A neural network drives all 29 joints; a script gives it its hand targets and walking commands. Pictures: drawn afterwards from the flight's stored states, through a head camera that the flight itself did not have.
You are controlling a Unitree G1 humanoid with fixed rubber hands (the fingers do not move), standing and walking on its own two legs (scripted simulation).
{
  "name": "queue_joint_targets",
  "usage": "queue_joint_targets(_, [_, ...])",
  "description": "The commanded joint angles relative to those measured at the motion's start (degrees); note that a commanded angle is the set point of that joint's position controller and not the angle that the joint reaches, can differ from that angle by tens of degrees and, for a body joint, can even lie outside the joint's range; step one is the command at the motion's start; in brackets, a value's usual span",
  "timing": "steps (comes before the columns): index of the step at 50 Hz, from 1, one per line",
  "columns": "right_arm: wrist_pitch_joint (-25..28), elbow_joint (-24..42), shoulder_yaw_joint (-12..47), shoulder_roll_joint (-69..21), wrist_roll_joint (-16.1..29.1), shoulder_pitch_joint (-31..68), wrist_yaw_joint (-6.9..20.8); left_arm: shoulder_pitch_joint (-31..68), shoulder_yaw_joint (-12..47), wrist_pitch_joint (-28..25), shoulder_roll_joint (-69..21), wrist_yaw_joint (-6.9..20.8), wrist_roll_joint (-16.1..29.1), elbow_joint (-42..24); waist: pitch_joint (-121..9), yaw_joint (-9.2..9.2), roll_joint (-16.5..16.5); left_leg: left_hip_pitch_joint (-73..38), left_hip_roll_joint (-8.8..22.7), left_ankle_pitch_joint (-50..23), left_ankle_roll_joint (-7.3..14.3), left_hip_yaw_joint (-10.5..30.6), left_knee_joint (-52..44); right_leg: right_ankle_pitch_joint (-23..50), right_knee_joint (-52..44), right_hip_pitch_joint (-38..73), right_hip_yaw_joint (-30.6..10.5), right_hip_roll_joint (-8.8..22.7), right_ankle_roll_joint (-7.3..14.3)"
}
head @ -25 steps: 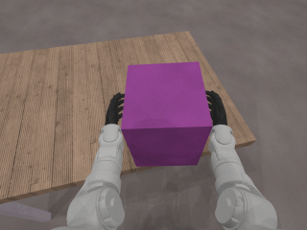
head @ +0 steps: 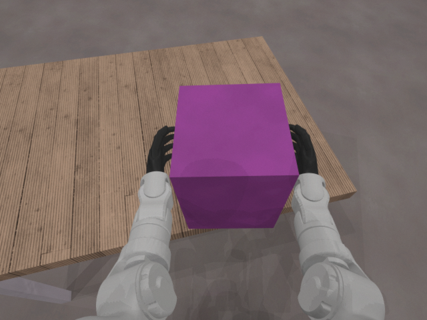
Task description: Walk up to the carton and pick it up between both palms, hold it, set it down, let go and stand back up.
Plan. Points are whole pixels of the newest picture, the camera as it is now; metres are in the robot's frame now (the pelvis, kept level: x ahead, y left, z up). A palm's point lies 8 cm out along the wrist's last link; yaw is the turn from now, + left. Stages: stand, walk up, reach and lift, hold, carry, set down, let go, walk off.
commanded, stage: set down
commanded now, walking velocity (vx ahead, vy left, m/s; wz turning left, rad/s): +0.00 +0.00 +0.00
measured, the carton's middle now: (230, 162) +0.43 -0.01 -0.01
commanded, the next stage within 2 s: none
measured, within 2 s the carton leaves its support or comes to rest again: neither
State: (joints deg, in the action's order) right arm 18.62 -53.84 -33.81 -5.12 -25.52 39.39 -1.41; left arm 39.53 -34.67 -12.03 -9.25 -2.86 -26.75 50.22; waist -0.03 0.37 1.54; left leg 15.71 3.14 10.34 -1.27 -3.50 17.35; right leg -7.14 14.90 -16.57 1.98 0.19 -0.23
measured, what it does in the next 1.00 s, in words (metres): stands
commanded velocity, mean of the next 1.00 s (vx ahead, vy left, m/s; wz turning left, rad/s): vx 0.00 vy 0.00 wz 0.00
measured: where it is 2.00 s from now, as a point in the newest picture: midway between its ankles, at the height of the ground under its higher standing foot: outside the picture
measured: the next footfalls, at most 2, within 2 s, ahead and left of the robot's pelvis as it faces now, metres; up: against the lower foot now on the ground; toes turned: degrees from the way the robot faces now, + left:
none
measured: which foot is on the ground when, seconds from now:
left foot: down 0.00-1.00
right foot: down 0.00-1.00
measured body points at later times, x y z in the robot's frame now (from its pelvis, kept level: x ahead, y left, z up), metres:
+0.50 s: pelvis -0.01 +0.00 -0.01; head +0.07 +0.01 +0.44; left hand +0.41 +0.15 +0.01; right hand +0.41 -0.15 +0.02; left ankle -0.03 +0.13 -0.75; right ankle -0.01 -0.12 -0.75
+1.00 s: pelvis -0.04 -0.01 -0.03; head +0.03 +0.00 +0.41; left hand +0.41 +0.20 +0.04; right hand +0.43 -0.21 +0.06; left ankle -0.03 +0.13 -0.75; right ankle -0.01 -0.12 -0.75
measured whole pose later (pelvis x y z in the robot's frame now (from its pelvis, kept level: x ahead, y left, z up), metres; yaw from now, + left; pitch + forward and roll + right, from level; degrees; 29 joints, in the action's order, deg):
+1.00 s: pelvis -0.04 -0.01 -0.03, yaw +0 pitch +23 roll -2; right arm 17.2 -84.3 9.2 19.0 26.0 59.5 0.2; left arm 57.4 6.4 -19.4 13.0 -5.4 18.7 82.2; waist -15.4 2.2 -0.2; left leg 45.5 5.0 14.6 -2.2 -1.4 37.5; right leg -10.5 32.8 -45.0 3.2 -0.8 0.9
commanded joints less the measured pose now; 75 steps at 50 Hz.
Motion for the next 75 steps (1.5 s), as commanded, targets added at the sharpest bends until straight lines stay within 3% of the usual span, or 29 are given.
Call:
queue_joint_targets(1, [1.8, -4.0, 15.0, -26.6, -3.6, 19.0, 6.8, 19.1, 12.7, -1.0, -19.1, 5.1, -2.6, 2.3, -21.0, 2.78, 0.1, 2.2, -2.8, -16.5, 1.2, -4.0, -0.3, 22.0, 4.7, 20.2, 1.6, -0.3, -0.8])
queue_joint_targets(11, [1.9, -3.5, 14.9, -22.0, -2.6, 18.3, 6.1, 17.2, 11.0, -1.3, -14.6, 4.0, -2.6, 2.8, -20.6, 3.39, 0.3, 2.5, -2.6, -16.5, 1.6, -4.0, 0.0, 21.7, 5.2, 19.2, 1.2, -0.4, -1.0])
queue_joint_targets(15, [2.5, -3.7, 12.7, -8.1, 1.0, 17.8, 3.4, 17.1, 8.4, -2.3, -2.7, 0.2, -0.7, 1.4, -23.2, 4.06, -0.1, 1.0, -2.3, -18.9, 1.2, -4.2, 1.2, 19.6, 5.1, 16.7, 0.7, -1.0, -0.7])
queue_joint_targets(17, [2.5, -5.7, 14.8, 1.8, 7.4, 18.6, 1.1, 17.8, 10.2, -2.7, 5.6, -2.7, 3.8, 2.4, -24.5, 4.32, -0.9, 1.5, -2.1, -19.9, 0.5, -4.2, 2.9, 18.8, 5.6, 14.0, 0.0, -1.7, 0.0])
queue_joint_targets(20, [2.5, -9.2, 23.6, 7.2, 20.2, 24.0, -1.5, 22.0, 15.2, -4.0, 10.6, -5.7, 12.8, 6.2, -30.8, 5.15, -2.2, 5.4, -2.2, -20.4, 0.3, -3.6, 6.2, 20.5, 7.9, 11.7, -2.3, -2.0, 0.8])
queue_joint_targets(25, [3.4, -14.8, 32.7, 13.0, 33.1, 30.8, -3.6, 27.7, 21.0, -9.5, 16.9, -7.4, 23.8, 15.7, -42.6, 5.37, -1.9, 11.9, -2.2, -18.0, -1.2, -2.3, 11.3, 21.6, 13.2, 8.9, -2.9, -2.0, 0.9])
queue_joint_targets(28, [3.8, -18.3, 35.0, 17.8, 36.9, 33.4, -4.1, 29.4, 24.6, -11.6, 20.2, -6.5, 28.3, 23.4, -44.9, 3.93, -0.8, 11.8, -2.0, -18.7, -2.3, -1.3, 14.5, 20.0, 14.8, 3.3, -1.9, -2.3, 0.7])
queue_joint_targets(32, [4.8, -24.4, 36.7, 23.4, 41.0, 35.3, -3.6, 31.4, 29.9, -12.7, 22.3, -5.2, 33.5, 28.9, -43.4, 1.67, -1.8, 6.9, -1.4, -24.9, -4.2, 0.2, 18.6, 18.3, 15.7, -6.3, 0.1, -3.5, 0.9])
queue_joint_targets(36, [5.4, -28.8, 38.6, 27.2, 44.8, 37.8, -2.3, 35.4, 35.0, -13.2, 23.1, -3.6, 38.1, 30.5, -41.7, 0.11, -3.3, 4.9, -1.3, -26.1, -5.6, 1.3, 20.8, 14.7, 16.2, -13.1, 0.7, -3.9, 1.2])
queue_joint_targets(40, [4.6, -28.9, 40.6, 30.4, 48.3, 40.3, -0.4, 38.9, 38.8, -12.6, 24.3, -2.8, 42.2, 29.0, -43.5, 0.03, -3.9, 4.0, -1.1, -24.8, -5.8, 1.7, 21.4, 10.8, 15.9, -17.0, 1.3, -4.0, 1.3])
queue_joint_targets(47, [-0.2, -22.1, 43.2, 32.0, 52.6, 44.6, 2.2, 44.3, 41.6, -8.8, 28.6, -2.4, 46.3, 23.6, -49.8, 1.72, -3.2, 10.7, -2.1, -16.2, -3.5, 1.2, 19.9, 8.2, 17.0, -12.7, -0.1, -3.1, 0.4])
queue_joint_targets(48, [-1.0, -19.4, 43.7, 32.2, 53.1, 45.2, 2.5, 44.8, 41.5, -8.0, 29.3, -2.5, 46.9, 21.7, -51.6, 2.26, -2.4, 11.4, -2.3, -15.5, -3.1, 0.9, 19.6, 8.6, 17.3, -11.8, -0.3, -3.0, 0.3])
queue_joint_targets(53, [-6.1, -19.4, 45.6, 31.9, 54.2, 46.0, 2.7, 44.0, 39.9, -3.3, 32.2, -1.8, 46.0, 24.4, -46.5, 4.30, 2.0, 18.2, -2.9, -7.2, -0.2, 0.4, 16.3, 5.4, 16.6, -5.6, -2.0, -1.9, -0.7])
queue_joint_targets(55, [-7.2, -16.1, 44.8, 32.7, 53.7, 47.5, 2.1, 45.4, 39.0, -1.9, 33.4, -1.7, 46.6, 22.6, -47.8, 4.09, 3.4, 19.3, -3.1, -7.3, 0.4, 0.2, 15.6, 6.5, 16.5, -2.3, -2.5, -1.6, -1.3])
queue_joint_targets(60, [-10.6, -15.3, 43.5, 31.8, 51.4, 48.2, 0.1, 45.9, 38.7, 1.6, 34.3, -0.7, 46.0, 24.2, -42.0, 2.59, 6.1, 21.0, -3.6, -4.3, 1.0, 0.3, 12.8, 8.0, 15.0, 2.8, -3.5, -1.0, -1.7])
queue_joint_targets(64, [-12.9, -14.4, 42.2, 32.2, 51.0, 48.2, -0.8, 46.9, 39.5, 4.1, 33.8, -0.5, 46.5, 21.2, -41.5, 1.28, 3.9, 15.7, -3.4, -6.9, 0.2, 0.9, 11.2, 9.7, 13.2, 3.2, -2.8, -1.2, -1.3])
queue_joint_targets(69, [-15.6, -13.5, 39.4, 34.5, 49.9, 47.8, -1.4, 48.2, 39.6, 8.7, 33.6, -0.9, 45.1, 15.3, -42.6, -0.92, -1.6, 4.4, -3.1, -12.9, -1.9, 1.4, 11.0, 11.9, 10.4, 0.9, -0.9, -2.4, -0.4])
queue_joint_targets(71, [-16.9, -15.4, 39.1, 34.7, 50.1, 46.3, -1.5, 46.9, 38.8, 11.1, 32.9, -0.8, 43.2, 13.7, -40.2, -1.22, -3.2, 0.3, -2.9, -16.2, -2.7, 1.7, 10.8, 13.7, 9.4, 1.2, -0.3, -2.8, 0.0])
queue_joint_targets(72, [-17.3, -13.6, 38.4, 35.6, 50.5, 46.2, -1.5, 47.2, 38.0, 12.3, 33.0, -1.0, 42.7, 9.5, -41.5, -0.97, -4.8, -2.5, -2.7, -18.7, -3.4, 1.8, 10.6, 14.6, 8.7, 1.4, 0.0, -3.1, 0.2])
queue_joint_targets(73, [-18.0, -13.2, 39.5, 35.2, 51.1, 46.0, -1.4, 46.3, 37.5, 13.8, 33.1, -1.1, 41.9, 8.8, -39.8, -0.45, -4.6, -4.4, -2.8, -20.0, -3.5, 1.6, 10.7, 15.2, 8.0, 1.8, 0.1, -3.3, 0.1])
queue_joint_targets(75, [-19.2, -13.1, 38.6, 35.8, 51.2, 44.6, -1.3, 45.2, 36.9, 16.4, 32.7, -1.3, 40.5, 5.5, -37.7, -0.67, -7.2, -7.4, -2.7, -21.5, -4.2, 1.8, 10.1, 14.1, 6.8, 1.8, 0.9, -3.6, 0.4])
